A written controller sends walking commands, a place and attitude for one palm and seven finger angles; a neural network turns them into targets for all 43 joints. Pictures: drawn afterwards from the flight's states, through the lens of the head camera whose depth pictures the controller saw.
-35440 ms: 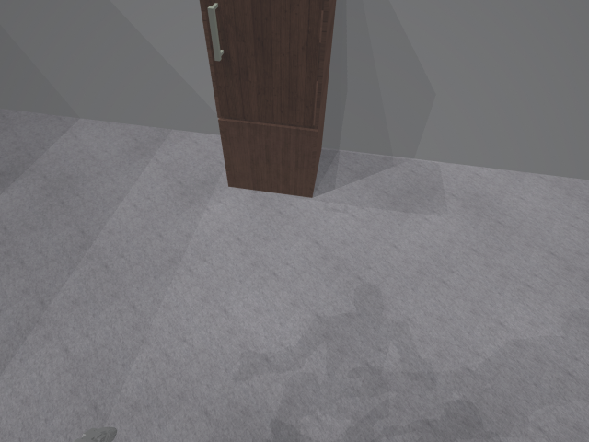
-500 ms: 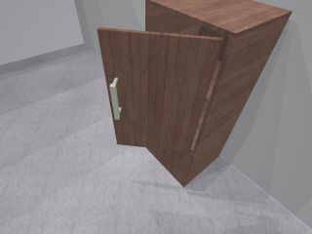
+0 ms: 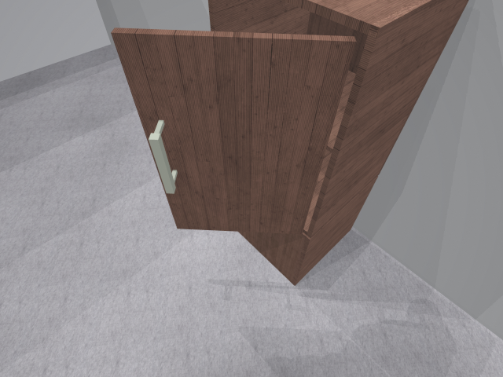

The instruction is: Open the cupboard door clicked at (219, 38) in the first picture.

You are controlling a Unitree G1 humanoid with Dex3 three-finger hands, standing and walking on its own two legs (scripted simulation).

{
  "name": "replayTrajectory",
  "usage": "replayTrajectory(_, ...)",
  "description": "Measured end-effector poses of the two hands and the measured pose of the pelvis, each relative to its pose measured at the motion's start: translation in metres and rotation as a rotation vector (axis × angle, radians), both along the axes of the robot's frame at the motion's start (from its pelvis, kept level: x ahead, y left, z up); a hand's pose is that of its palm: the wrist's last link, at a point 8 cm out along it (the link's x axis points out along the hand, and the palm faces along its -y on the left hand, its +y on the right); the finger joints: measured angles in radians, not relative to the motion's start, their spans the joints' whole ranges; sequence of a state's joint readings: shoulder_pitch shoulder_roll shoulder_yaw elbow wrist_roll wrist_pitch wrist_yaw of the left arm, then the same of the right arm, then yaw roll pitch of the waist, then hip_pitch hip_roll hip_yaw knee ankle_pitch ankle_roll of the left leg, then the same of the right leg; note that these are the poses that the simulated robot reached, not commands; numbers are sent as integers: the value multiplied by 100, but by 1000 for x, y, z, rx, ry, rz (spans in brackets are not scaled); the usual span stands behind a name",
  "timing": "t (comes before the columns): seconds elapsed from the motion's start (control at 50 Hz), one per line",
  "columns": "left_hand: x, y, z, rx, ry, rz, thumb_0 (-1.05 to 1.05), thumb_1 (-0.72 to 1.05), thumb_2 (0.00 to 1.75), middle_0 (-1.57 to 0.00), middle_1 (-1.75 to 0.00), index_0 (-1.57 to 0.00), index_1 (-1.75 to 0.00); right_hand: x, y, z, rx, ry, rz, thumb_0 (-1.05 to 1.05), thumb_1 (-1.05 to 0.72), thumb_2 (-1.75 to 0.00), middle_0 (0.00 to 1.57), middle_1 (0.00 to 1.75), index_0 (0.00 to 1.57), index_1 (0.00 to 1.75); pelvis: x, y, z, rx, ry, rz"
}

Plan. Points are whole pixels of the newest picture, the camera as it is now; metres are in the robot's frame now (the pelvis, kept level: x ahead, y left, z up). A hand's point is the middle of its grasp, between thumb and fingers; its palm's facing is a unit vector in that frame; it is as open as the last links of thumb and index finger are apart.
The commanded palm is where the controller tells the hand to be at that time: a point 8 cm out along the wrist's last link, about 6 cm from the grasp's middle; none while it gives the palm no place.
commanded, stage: come to a stop and stand still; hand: left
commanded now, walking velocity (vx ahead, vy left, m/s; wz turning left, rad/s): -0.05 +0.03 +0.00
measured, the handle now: (165, 159) +0.53 +0.21 +0.00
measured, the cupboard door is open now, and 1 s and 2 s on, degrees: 44 44 44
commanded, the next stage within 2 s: look again from close up in 1.26 s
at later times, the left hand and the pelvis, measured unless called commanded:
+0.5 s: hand out of the picture -0.01 +0.19 -0.16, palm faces +0.02 -0.96 -0.27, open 7.3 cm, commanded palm none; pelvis -0.03 -0.01 +0.00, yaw +0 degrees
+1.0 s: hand out of the picture +0.02 +0.16 -0.16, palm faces +0.02 -0.98 -0.22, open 7.3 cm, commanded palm none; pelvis -0.01 -0.02 +0.01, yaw +1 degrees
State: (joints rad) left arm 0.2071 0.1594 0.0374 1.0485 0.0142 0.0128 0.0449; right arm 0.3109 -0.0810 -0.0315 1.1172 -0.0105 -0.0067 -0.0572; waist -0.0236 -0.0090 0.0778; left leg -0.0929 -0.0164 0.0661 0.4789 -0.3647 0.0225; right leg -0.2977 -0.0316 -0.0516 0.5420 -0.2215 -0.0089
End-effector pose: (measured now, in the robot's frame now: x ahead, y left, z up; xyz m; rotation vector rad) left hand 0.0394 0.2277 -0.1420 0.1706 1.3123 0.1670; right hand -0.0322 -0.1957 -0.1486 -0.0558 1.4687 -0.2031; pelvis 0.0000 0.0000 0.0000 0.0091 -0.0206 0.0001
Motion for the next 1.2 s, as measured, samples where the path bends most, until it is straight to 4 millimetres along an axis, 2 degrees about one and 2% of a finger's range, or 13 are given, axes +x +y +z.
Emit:
replayTrajectory(0.06,3,-3,1,2,-27,0,0,93,90,-20,-30,-20,-30,19,-12,-2,-20,-56,22,1,-91,-90,20,30,20,30,-5,-2,-2,2,-3,1)
replayTrajectory(0.14,0,-6,2,6,-54,0,0,93,90,-20,-30,-20,-30,34,-30,0,-47,-112,46,2,-93,-90,20,30,20,30,-12,-5,-2,0,-7,-1)
replayTrajectory(0.22,-11,-5,2,12,-75,-13,0,93,90,-20,-30,-20,-30,48,-43,4,-66,-211,69,1,-92,-90,20,30,20,30,-20,-5,-5,9,-14,2)
replayTrajectory(0.3,-25,-2,8,15,-71,-21,0,92,90,-20,-30,-20,-30,54,-45,8,-60,-271,109,1,-92,-90,20,30,19,30,-26,-5,-3,8,-22,2)
replayTrajectory(0.44,-49,5,17,40,-38,-10,0,91,90,-20,-30,-20,-30,42,-47,7,-33,-246,152,1,-91,-90,20,30,20,30,-32,-10,2,13,-21,7)
replayTrajectory(0.6,-64,5,19,53,26,2,0,91,90,-20,-30,-20,-30,7,-54,3,-21,-116,145,1,-91,-90,20,30,20,30,-31,-16,4,14,-8,14)
replayTrajectory(0.72,-58,-6,15,30,46,1,0,91,90,-20,-30,-20,-30,-17,-54,3,-12,-20,127,1,-91,-90,20,30,19,30,-26,-19,5,12,-2,19)
replayTrajectory(0.84,-43,-19,11,-1,36,-3,0,91,90,-20,-30,-20,-30,-24,-49,4,-2,24,115,1,-91,-90,20,30,19,30,-18,-22,6,9,0,23)
replayTrajectory(1.02,-25,-21,9,1,12,-3,0,93,90,-20,-30,-20,-30,-2,-40,3,9,-11,112,1,-91,-90,20,30,19,30,-9,-24,6,5,-4,24)
replayTrajectory(1.2,-19,-21,9,-1,0,8,0,92,90,-20,-30,-20,-30,28,-42,4,-3,-71,128,1,-91,-90,20,30,20,30,-4,-25,6,2,-6,26)
